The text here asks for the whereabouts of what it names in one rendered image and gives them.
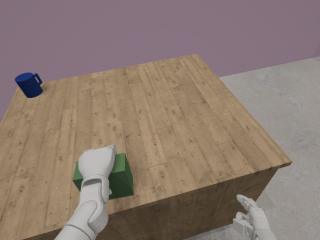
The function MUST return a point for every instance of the robot left forearm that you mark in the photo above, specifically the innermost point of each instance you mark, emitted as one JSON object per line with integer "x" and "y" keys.
{"x": 90, "y": 217}

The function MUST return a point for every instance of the robot right hand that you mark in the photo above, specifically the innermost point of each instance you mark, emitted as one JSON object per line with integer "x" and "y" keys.
{"x": 246, "y": 225}

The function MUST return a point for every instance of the robot right forearm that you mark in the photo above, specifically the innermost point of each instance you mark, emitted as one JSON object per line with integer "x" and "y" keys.
{"x": 264, "y": 234}

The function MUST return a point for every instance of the robot left hand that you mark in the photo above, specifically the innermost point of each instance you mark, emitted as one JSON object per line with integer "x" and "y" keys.
{"x": 97, "y": 162}

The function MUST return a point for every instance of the table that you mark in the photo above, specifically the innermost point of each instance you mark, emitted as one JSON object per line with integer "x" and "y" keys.
{"x": 190, "y": 144}

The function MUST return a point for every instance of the sponge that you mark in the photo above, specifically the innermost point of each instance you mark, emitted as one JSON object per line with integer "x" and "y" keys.
{"x": 120, "y": 178}

